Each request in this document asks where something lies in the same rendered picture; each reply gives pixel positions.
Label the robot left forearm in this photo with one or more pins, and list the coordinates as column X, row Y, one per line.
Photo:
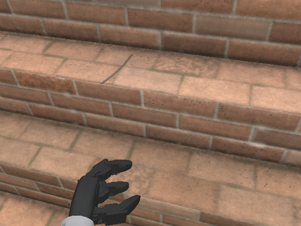
column 77, row 221

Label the left robot hand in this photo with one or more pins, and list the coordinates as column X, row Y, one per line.
column 92, row 189

